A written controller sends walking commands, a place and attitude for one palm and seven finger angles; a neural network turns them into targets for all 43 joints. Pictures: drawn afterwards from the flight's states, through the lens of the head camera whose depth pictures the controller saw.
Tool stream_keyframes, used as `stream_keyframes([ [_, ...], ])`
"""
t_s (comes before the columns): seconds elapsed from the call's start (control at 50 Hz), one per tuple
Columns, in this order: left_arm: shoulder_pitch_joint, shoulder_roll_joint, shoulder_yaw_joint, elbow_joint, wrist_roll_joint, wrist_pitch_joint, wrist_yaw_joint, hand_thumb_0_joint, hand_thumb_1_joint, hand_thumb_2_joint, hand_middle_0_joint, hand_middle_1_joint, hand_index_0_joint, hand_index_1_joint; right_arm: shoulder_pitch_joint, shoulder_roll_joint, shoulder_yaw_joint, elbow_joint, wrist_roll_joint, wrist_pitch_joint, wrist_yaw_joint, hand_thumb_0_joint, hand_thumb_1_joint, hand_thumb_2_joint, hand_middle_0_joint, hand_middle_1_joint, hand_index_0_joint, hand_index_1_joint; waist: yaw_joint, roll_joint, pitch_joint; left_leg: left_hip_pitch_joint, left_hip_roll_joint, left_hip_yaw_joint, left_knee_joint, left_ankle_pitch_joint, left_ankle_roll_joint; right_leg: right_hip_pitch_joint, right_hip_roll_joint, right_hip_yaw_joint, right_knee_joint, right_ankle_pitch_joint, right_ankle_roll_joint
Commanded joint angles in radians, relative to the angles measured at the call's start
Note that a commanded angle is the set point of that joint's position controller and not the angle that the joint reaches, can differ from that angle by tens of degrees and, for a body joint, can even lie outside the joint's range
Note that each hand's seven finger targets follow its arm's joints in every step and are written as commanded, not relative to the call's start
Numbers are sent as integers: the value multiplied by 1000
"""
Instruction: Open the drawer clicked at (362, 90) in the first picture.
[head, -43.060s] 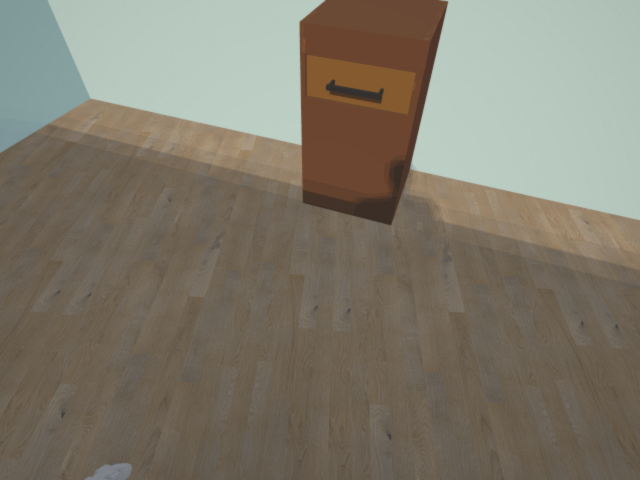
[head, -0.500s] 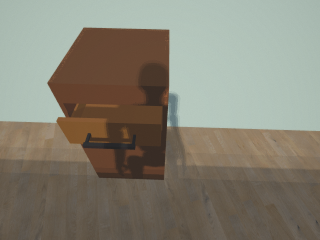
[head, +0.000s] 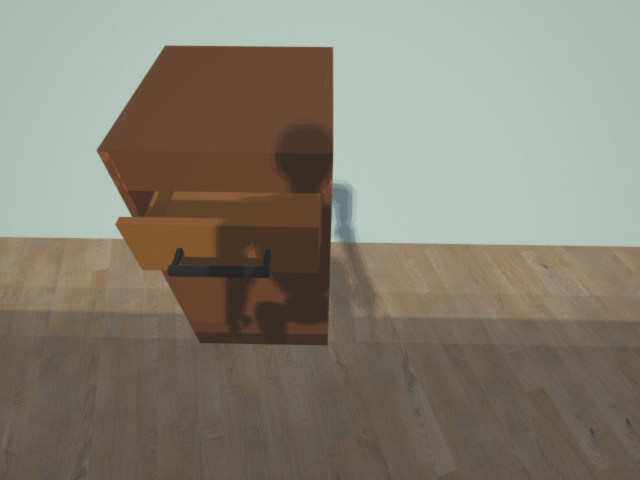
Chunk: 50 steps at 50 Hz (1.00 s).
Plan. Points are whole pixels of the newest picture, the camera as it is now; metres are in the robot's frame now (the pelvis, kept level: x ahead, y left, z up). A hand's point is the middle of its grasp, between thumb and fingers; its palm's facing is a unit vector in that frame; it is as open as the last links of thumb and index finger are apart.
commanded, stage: come to a stop and stand still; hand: left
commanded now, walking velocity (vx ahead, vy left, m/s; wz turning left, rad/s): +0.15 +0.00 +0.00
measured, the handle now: (221, 263) +0.52 +0.23 -0.14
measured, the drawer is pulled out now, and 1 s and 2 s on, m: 0.09 0.09 0.09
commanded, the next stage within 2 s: look again from close up in 0.88 s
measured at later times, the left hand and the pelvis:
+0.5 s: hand out of the picture +0.00 +0.17 -0.18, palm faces +0.05 -0.98 -0.17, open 7.4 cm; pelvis +0.04 +0.01 +0.00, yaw +1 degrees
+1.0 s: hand out of the picture +0.07 +0.19 -0.17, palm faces +0.04 -0.97 -0.23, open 7.3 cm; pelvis +0.05 +0.02 +0.00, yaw +0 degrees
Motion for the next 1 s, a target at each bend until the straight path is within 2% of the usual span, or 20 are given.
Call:
stream_keyframes([
  [0.0, 58, 80, 6, -22, 2, -23, -7, 0, 900, 900, -200, -300, -200, -300, 96, -64, 7, 0, -15, -17, 13, 0, -900, -900, 200, 300, 200, 300, 3, -18, 67, -67, 67, -114, -183, -158, 41, -44, -74, 126, -217, -226, -18],
  [0.1, 96, 68, 10, -18, 10, -19, -17, 0, 900, 900, -200, -300, -200, -300, 127, -85, 4, 3, -22, -14, 15, 0, -900, -900, 200, 300, 200, 300, 11, 50, 118, -162, 89, -161, -257, -365, 66, -40, -32, 80, -154, -298, -21],
  [0.16, 106, 27, 5, -12, 9, -24, -24, 0, 900, 900, -200, -300, -200, -300, 141, -93, 2, 5, -17, -22, 8, 0, -900, -900, 200, 300, 200, 300, 6, 108, 101, -138, 139, -221, -315, -354, 90, -22, -1, 16, -57, -129, -17],
  [0.22, 139, 18, -2, 4, 6, -38, -23, 0, 900, 900, -200, -300, -200, -300, 131, -76, 7, 7, -8, -35, 1, 0, -900, -900, 200, 300, 200, 300, 20, 68, 55, -104, 123, -183, -257, -194, 84, 41, -24, 48, -108, -22, -18],
  [0.24, 261, 96, -10, 72, 1, -59, 25, 0, 900, 900, -200, -300, -200, -300, -69, -122, 3, -67, 5, -38, 15, 0, -900, -900, 200, 300, 200, 300, 106, -17, 137, -217, 79, -37, 48, -111, 6, 27, -116, 148, -210, 166, 14],
  [0.26, 188, 156, -8, 4, 5, -65, 14, 0, 900, 900, -200, -300, -200, -300, 33, -26, 8, -97, -2, -15, 30, 0, -900, -900, 200, 300, 200, 300, 12, -141, 65, -184, 7, -47, 178, -186, 8, -47, -226, 343, -356, -255, -49],
  [0.28, 133, 145, -3, -21, 4, -66, 8, 0, 900, 900, -200, -300, -200, -300, 71, -31, 8, -77, -4, -10, 33, 0, -900, -900, 200, 300, 200, 300, -12, -82, 78, -139, 14, -59, 253, -166, 13, -138, -243, 356, -406, -392, -95],
  [0.3, 91, 138, 1, -30, 5, -73, 11, 0, 900, 900, -200, -300, -200, -300, 124, -27, 6, -57, -4, -9, 39, 0, -900, -900, 200, 300, 200, 300, -46, -101, 59, -132, 27, -66, 278, -121, 20, -145, -217, 299, -397, -306, -104],
  [0.32, 72, 139, 3, -39, 1, -79, 13, 0, 900, 900, -200, -300, -200, -300, 160, -19, 11, -55, -4, -10, 39, 0, -900, -900, 200, 300, 200, 300, -61, -38, -10, -68, 27, -53, 236, -81, 24, -107, -191, 245, -344, -179, -113],
  [0.34, 64, 127, 6, -36, 0, -85, 14, 0, 900, 900, -200, -300, -200, -300, 188, -6, 19, -47, -2, -24, 37, 0, -900, -900, 200, 300, 200, 300, -69, -55, -55, -39, 21, -49, 138, -48, 22, -48, -172, 195, -275, -27, -110],
  [0.36, 78, 107, 0, -18, -3, -89, 14, 0, 900, 900, -200, -300, -200, -300, 198, 0, 25, -35, 0, -38, 32, 0, -900, -900, 200, 300, 200, 300, -61, -53, -91, 13, 19, -49, 21, 2, 17, -2, -156, 163, -201, 109, -99],
  [0.38, 97, 82, -8, -5, -8, -86, 13, 0, 900, 900, -200, -300, -200, -300, 207, -19, 28, -25, 2, -51, 26, 0, -900, -900, 200, 300, 200, 300, -51, -9, -95, 27, 41, -89, -54, 87, 23, 34, -119, 130, -126, 171, -76],
  [0.4, 131, 56, -13, 6, -11, -82, 11, 0, 900, 900, -200, -300, -200, -300, 206, -45, 26, -16, 0, -64, 20, 0, -900, -900, 200, 300, 200, 300, -29, 68, -116, 28, 88, -128, -59, 243, 39, 71, -79, 104, -79, 205, -51],
  [0.42, 152, 43, -13, 22, -10, -79, 11, 0, 900, 900, -200, -300, -200, -300, 205, -58, 23, -10, 0, -69, 12, 0, -900, -900, 200, 300, 200, 300, -14, 74, -124, 23, 125, -139, -45, 373, 57, 99, -61, 75, -60, 195, -37],
  [0.46, 146, 38, -16, 36, -12, -70, 11, 0, 900, 900, -200, -300, -200, -300, 177, -67, 25, -3, 0, -66, -3, 0, -900, -900, 200, 300, 200, 300, -8, 135, -81, 32, 124, -134, -47, 523, 65, 106, -54, 47, -41, 199, -27],
  [0.5, 144, 41, -16, 44, -10, -64, 12, 0, 900, 900, -200, -300, -200, -300, 167, -66, 26, 0, 2, -60, -9, 0, -900, -900, 200, 300, 200, 300, -8, 57, -27, 19, 109, -116, -45, 494, 61, 100, -63, 56, -57, 250, -25],
  [0.56, 134, 43, -13, 45, -9, -58, 15, 0, 900, 900, -200, -300, -200, -300, 173, -66, 27, 16, -1, -55, -12, 0, -900, -900, 200, 300, 200, 300, -9, 3, 6, 20, 100, -115, -55, 481, 56, 103, -70, 56, -54, 299, -22],
  [0.74, 104, 68, -5, 31, -11, -43, 15, 0, 900, 900, -200, -300, -200, -300, 148, -81, 31, 37, -4, -49, -15, 0, -900, -900, 200, 300, 200, 300, -1, 40, 4, 59, 89, -108, -88, 495, 54, 130, -72, 55, -42, 314, -16],
  [0.92, 87, 77, -4, 25, -10, -42, 13, 0, 900, 900, -200, -300, -200, -300, 135, -74, 30, 48, -2, -43, -13, 0, -900, -900, 200, 300, 200, 300, -5, -11, 5, 64, 81, -104, -117, 362, 50, 140, -85, 75, -73, 350, -21],
  [0.98, 91, 76, -5, 28, -10, -42, 11, 0, 900, 900, -200, -300, -200, -300, 127, -75, 31, 50, -2, -42, -13, 0, -900, -900, 200, 300, 200, 300, -4, 4, 14, 65, 80, -102, -124, 312, 49, 127, -88, 84, -93, 319, -23],
])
